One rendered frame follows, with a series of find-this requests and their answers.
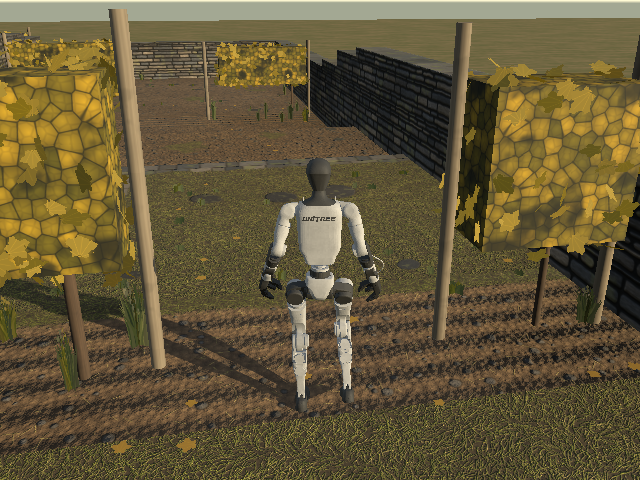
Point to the robot right forearm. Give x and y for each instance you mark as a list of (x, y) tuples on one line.
[(368, 266)]

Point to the right robot hand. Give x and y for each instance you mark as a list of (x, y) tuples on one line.
[(376, 287)]

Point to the left robot upper arm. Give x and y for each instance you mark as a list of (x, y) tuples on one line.
[(288, 211)]

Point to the robot left forearm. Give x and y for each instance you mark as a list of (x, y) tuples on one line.
[(270, 265)]

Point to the right robot upper arm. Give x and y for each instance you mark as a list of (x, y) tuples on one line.
[(351, 211)]

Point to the left robot hand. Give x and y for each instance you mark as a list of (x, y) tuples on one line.
[(272, 285)]

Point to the right robot shin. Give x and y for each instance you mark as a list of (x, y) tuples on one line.
[(345, 356)]

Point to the humanoid robot torso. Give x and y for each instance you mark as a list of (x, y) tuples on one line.
[(319, 237)]

